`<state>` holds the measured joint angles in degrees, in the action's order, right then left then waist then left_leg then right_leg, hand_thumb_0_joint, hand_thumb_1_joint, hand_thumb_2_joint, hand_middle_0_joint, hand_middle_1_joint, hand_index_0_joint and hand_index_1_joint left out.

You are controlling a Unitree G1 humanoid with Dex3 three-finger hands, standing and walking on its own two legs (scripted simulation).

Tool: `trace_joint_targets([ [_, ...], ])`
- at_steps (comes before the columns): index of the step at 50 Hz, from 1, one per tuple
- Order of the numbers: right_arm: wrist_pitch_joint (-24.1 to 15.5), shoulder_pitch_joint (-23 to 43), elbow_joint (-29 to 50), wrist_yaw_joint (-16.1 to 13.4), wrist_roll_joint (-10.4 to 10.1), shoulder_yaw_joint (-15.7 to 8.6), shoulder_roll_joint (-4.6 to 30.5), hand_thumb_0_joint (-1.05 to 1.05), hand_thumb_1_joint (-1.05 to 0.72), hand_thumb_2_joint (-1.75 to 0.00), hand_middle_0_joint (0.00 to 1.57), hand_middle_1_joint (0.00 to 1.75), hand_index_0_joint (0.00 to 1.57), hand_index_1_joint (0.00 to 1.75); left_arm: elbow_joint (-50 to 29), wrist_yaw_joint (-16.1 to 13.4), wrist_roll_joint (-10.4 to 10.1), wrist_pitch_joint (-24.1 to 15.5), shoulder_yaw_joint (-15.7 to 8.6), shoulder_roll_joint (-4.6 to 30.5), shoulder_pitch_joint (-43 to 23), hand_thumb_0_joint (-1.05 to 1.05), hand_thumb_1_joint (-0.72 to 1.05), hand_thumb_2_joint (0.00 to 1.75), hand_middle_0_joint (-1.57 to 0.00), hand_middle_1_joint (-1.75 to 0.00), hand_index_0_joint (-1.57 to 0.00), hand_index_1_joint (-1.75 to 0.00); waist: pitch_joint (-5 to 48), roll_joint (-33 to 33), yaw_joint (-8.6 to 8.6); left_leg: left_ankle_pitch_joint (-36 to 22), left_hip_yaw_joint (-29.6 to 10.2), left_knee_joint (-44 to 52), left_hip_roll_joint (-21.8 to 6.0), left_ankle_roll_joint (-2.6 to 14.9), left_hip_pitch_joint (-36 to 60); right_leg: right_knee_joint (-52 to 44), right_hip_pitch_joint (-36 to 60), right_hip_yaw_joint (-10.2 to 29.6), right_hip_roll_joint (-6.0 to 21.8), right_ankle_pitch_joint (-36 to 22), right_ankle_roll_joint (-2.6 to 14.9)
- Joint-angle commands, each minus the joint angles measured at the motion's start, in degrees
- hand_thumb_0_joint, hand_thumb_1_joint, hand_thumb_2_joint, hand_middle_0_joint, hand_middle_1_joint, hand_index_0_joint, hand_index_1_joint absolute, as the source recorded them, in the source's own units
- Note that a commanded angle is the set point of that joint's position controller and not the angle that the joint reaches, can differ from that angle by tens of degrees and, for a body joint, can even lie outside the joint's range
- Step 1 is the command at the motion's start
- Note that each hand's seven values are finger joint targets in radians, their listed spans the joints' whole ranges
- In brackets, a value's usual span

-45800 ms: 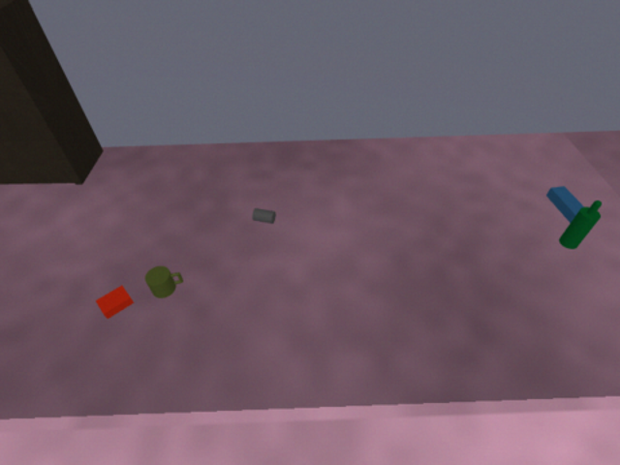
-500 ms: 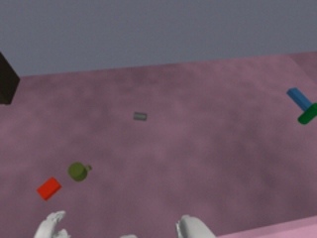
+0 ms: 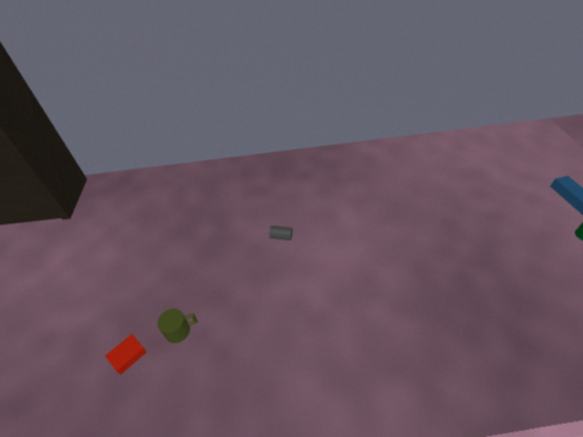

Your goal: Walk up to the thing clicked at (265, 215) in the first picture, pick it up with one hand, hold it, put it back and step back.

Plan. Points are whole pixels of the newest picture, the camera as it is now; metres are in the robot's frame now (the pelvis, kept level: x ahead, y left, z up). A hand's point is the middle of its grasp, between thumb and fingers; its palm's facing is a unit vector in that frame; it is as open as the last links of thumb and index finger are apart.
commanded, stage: step back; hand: left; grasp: from above
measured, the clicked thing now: (281, 232) +1.06 +0.15 -0.73
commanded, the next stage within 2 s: stand in 0.60 s
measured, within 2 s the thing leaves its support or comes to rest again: neither
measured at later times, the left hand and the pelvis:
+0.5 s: hand out of the picture +0.14 +0.24 -0.14, palm faces -0.02 -0.93 -0.37, open 7.4 cm; pelvis +0.04 -0.02 +0.00, yaw -1 degrees
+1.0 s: hand out of the picture +0.14 +0.24 -0.14, palm faces -0.02 -0.95 -0.32, open 7.4 cm; pelvis +0.05 -0.01 +0.02, yaw -1 degrees
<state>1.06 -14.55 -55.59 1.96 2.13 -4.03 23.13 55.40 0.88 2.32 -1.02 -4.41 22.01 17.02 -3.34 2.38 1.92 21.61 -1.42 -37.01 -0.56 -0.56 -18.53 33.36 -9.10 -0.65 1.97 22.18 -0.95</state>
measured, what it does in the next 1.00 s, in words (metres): steps on the spot: right foot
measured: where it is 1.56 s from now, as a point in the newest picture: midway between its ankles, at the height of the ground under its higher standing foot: outside the picture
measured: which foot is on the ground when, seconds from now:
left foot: down 0.00-1.00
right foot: down 0.00-0.06, up 0.08-0.32, down 0.34-1.00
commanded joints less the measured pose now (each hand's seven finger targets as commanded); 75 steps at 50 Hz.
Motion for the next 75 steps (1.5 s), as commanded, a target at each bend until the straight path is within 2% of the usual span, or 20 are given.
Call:
trace_joint_targets([
  [1,-4.09,-0.25,3.57,-1.09,-0.19,-3.69,10.14,0.0,-0.9,-0.9,0.2,0.3,0.2,0.3,-6.01,-0.88,-0.65,-0.97,-1.3,11.13,-3.99,0.0,0.9,0.9,-0.2,-0.3,-0.2,-0.3,3.32,-4.93,-3.52,-6.3,-1.85,14.37,-0.14,2.42,17.57,3.59,-11.4,5.77,6.04,-13.22,6.8],
  [2,-4.5,-3.58,3.32,-1.61,0.38,-4.84,14.8,0.0,-0.9,-0.9,0.2,0.3,0.2,0.3,-6.89,-0.73,-1.5,-0.98,-0.27,7.29,-3.38,0.0,0.9,0.9,-0.2,-0.3,-0.2,-0.3,6.31,8.44,-4.89,-0.57,-22.48,20.46,-12.72,7.4,22.61,19.1,-20.99,-0.06,-1.92,-5.16,3.11],
  [3,-4.6,-4.34,3.92,-1.55,-0.03,-5.29,18.46,0.0,-0.9,-0.9,0.2,0.3,0.2,0.3,-6.26,-1.36,-1.49,-0.53,-1.65,10.61,-5.05,0.0,0.9,0.9,-0.2,-0.3,-0.2,-0.3,4.79,6.14,-4.88,7.42,-33.45,22.56,-19.71,13.44,17.86,23.36,-23.6,2.79,-2.69,10.27,3.31],
  [4,-4.35,-3.19,3.77,-1.5,-0.44,-5.73,19.38,0.0,-0.9,-0.9,0.2,0.3,0.2,0.3,-5.94,-1.6,-1.16,-0.51,-2.16,13.77,-5.18,0.0,0.9,0.9,-0.2,-0.3,-0.2,-0.3,2.27,3.98,-4.67,13.19,-34.9,23.81,-21.68,16.75,12.55,25.15,-22.21,6.51,-0.69,12.25,3.62],
  [8,-4.65,2.11,5.21,-1.95,-0.61,-3.69,12.97,0.0,-0.9,-0.9,0.2,0.3,0.2,0.3,-4.26,-0.62,-1.47,-0.77,-1.93,11.91,-1.78,0.0,0.9,0.9,-0.2,-0.3,-0.2,-0.3,0.13,3.49,-1.39,-3.01,-15.04,20.33,-13.19,11.2,9.4,20.7,-19.51,4.91,1.24,3.78,3.13],
  [13,-3.67,5.11,5.62,-2.14,-0.51,-2.24,11.1,0.0,-0.9,-0.9,0.2,0.3,0.2,0.3,-3.29,-0.78,-1.81,-0.87,-1.49,9.64,-2.98,0.0,0.9,0.9,-0.2,-0.3,-0.2,-0.3,2.16,8.97,-1.81,-16.91,-7.18,15.42,-10.62,10.35,3.84,5.42,-7.76,-0.98,-0.33,-2.27,1.03],
  [16,-2.24,7.88,5.68,-2.22,-1.73,-0.9,9.26,0.0,-0.9,-0.9,0.2,0.3,0.2,0.3,-0.79,-1.73,-1.35,-1.33,-2.05,9.88,-1.36,0.0,0.9,0.9,-0.2,-0.3,-0.2,-0.3,4.68,5.53,0.99,-17.63,-4.64,6.42,-8.52,6.88,-1.49,-5.91,3.68,-1.9,-2.14,-12.33,1.55],
  [17,-2.04,7.75,5.72,-2.39,-2.2,-0.1,7.17,0.0,-0.9,-0.9,0.2,0.3,0.2,0.3,-0.9,-2.0,-1.06,-1.57,-2.47,11.44,-1.72,0.0,0.9,0.9,-0.2,-0.3,-0.2,-0.3,5.72,1.94,1.38,-14.46,-3.88,3.64,-6.83,4.68,-3.98,-7.3,6.57,1.91,0.27,-15.09,2.38],
  [18,-1.93,6.29,5.8,-2.52,-2.52,0.51,5.31,0.0,-0.9,-0.9,0.2,0.3,0.2,0.3,-1.37,-2.2,-0.53,-1.9,-2.88,14.19,-3.0,0.0,0.9,0.9,-0.2,-0.3,-0.2,-0.3,5.91,-6.23,0.27,-7.62,-2.69,-2.0,-2.29,2.43,-6.5,-10.44,5.96,13.08,7.53,-15.18,4.53],
  [19,-1.51,4.38,5.05,-2.88,-2.4,0.77,4.63,0.0,-0.9,-0.9,0.2,0.3,0.2,0.3,-2.57,-2.18,-0.69,-2.02,-2.92,16.69,-6.44,0.0,0.9,0.9,-0.2,-0.3,-0.2,-0.3,6.09,-10.52,-0.84,4.8,-1.98,-6.09,0.87,1.03,-4.45,-15.99,-0.67,23.65,16.74,-8.25,10.02],
  [20,-0.94,2.87,2.84,-3.21,-2.09,-0.56,7.76,0.0,-0.9,-0.9,0.2,0.3,0.2,0.3,-3.85,-1.98,-0.72,-1.7,-2.76,18.19,-12.68,0.0,0.9,0.9,-0.2,-0.3,-0.2,-0.3,3.48,-11.06,-1.87,11.25,-2.06,-10.88,-0.1,0.49,2.96,-16.39,-12.08,25.68,19.91,-3.13,14.49],
  [24,-1.82,2.86,-0.22,-2.8,-1.95,0.01,7.59,0.0,-0.9,-0.9,0.2,0.3,0.2,0.3,-3.14,-1.98,-0.94,-1.7,-1.82,13.51,-15.09,0.0,0.9,0.9,-0.2,-0.3,-0.2,-0.3,2.98,-10.5,-2.98,-0.53,-1.4,1.09,-0.69,1.65,3.0,-10.85,-6.79,12.54,11.75,-13.54,8.75],
  [27,-2.78,1.73,-1.79,-3.15,-1.26,-0.15,8.43,0.0,-0.9,-0.9,0.2,0.3,0.2,0.3,-2.39,-1.73,-1.57,-1.42,-1.71,12.11,-14.73,0.0,0.9,0.9,-0.2,-0.3,-0.2,-0.3,8.82,-8.38,-2.44,-21.9,-3.74,8.81,-4.06,2.62,10.19,-3.83,-3.09,7.41,8.31,-28.49,5.44],
  [29,-2.95,5.19,-1.55,-3.06,-1.48,-0.32,10.62,0.0,-0.9,-0.9,0.2,0.3,0.2,0.3,-1.66,-1.73,-2.24,-1.09,-1.71,11.43,-13.51,0.0,0.9,0.9,-0.2,-0.3,-0.2,-0.3,10.15,-5.71,-0.37,-28.05,-5.1,6.77,-5.93,4.15,7.33,-3.25,0.33,4.32,5.38,-24.6,3.75],
  [30,-3.49,8.25,-0.98,-2.81,-1.27,0.15,9.84,0.0,-0.9,-0.9,0.2,0.3,0.2,0.3,0.47,-1.54,-3.1,-1.02,0.56,8.32,-12.32,0.0,0.9,0.9,-0.2,-0.3,-0.2,-0.3,9.56,-4.48,-0.56,-25.29,-6.74,10.06,-6.46,3.47,7.97,-5.68,2.3,5.36,5.35,-25.43,3.08],
  [35,-3.78,9.97,-3.02,-2.75,-1.67,0.82,9.25,0.0,-0.9,-0.9,0.2,0.3,0.2,0.3,2.02,-1.36,-2.37,-1.13,0.95,8.87,-15.69,0.0,0.9,0.9,-0.2,-0.3,-0.2,-0.3,7.74,-0.94,-1.02,-26.84,-5.31,15.53,-6.56,1.8,8.71,-7.85,5.56,4.27,5.58,-27.68,2.91],
  [42,-3.57,11.99,-4.47,-2.41,-1.75,1.1,8.53,0.0,-0.9,-0.9,0.2,0.3,0.2,0.3,4.76,-0.95,-2.14,-1.16,1.59,9.41,-16.88,0.0,0.9,0.9,-0.2,-0.3,-0.2,-0.3,4.48,-0.52,-1.27,-19.56,-5.22,21.11,-6.92,1.46,8.78,-13.13,5.95,4.2,5.21,-20.08,2.23],
  [49,-3.53,12.48,-5.36,-2.28,-1.77,1.03,8.65,0.0,-0.9,-0.9,0.2,0.3,0.2,0.3,6.0,-1.03,-1.96,-1.58,2.16,9.5,-16.43,0.0,0.9,0.9,-0.2,-0.3,-0.2,-0.3,6.6,-0.32,-1.8,-21.66,-4.07,21.77,-6.86,1.27,12.31,-15.15,6.53,4.35,5.86,-23.59,2.1],
  [69,-2.65,9.86,-6.48,-1.59,-1.36,1.76,7.99,0.0,-0.9,-0.9,0.2,0.3,0.2,0.3,7.0,-0.93,-1.75,-1.23,2.35,11.58,-13.54,0.0,0.9,0.9,-0.2,-0.3,-0.2,-0.3,2.08,-3.59,-1.7,-7.9,-4.07,23.12,-5.57,1.4,9.07,-19.52,0.17,6.27,5.85,-5.42,1.98],
  [75,-2.87,9.51,-6.44,-1.85,-1.44,1.74,8.58,0.0,-0.9,-0.9,0.2,0.3,0.2,0.3,6.77,-0.93,-1.97,-1.48,2.51,11.01,-12.92,0.0,0.9,0.9,-0.2,-0.3,-0.2,-0.3,5.49,-2.59,-1.54,-14.08,-4.19,22.3,-6.37,1.3,10.25,-17.14,3.82,5.5,5.87,-15.61,2.28],
])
